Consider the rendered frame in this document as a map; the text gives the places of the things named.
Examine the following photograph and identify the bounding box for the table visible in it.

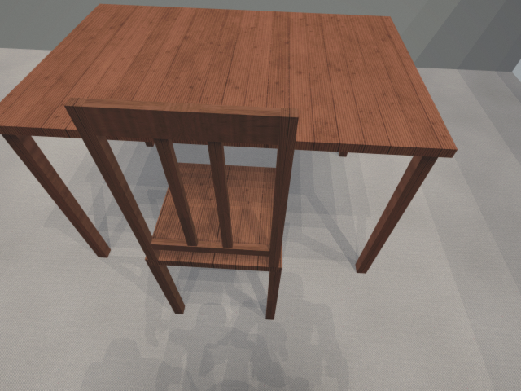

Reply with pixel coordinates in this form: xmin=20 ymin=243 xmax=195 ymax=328
xmin=0 ymin=4 xmax=458 ymax=274

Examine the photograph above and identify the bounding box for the chair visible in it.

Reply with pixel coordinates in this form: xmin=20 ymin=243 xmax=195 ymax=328
xmin=64 ymin=98 xmax=299 ymax=320

